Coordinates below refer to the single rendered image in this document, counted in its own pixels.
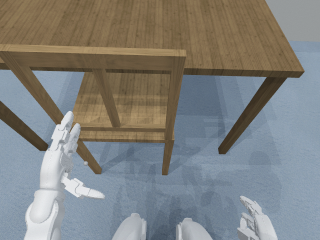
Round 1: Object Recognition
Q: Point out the left robot hand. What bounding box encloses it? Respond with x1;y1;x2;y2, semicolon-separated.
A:
39;111;105;200

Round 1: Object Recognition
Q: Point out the chair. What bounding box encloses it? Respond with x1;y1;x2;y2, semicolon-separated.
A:
0;44;186;176

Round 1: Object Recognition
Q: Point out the right robot hand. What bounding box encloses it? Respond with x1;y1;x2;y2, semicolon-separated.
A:
237;196;278;240

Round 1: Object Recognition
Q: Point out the robot left forearm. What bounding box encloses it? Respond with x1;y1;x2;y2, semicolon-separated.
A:
24;188;66;240

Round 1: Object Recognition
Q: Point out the table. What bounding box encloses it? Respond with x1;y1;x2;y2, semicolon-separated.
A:
0;0;305;155

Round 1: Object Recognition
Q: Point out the robot left thigh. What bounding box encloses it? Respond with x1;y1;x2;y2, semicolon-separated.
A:
112;216;147;240

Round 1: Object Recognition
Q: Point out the left robot shin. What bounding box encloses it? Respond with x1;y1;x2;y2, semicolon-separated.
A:
131;213;141;218

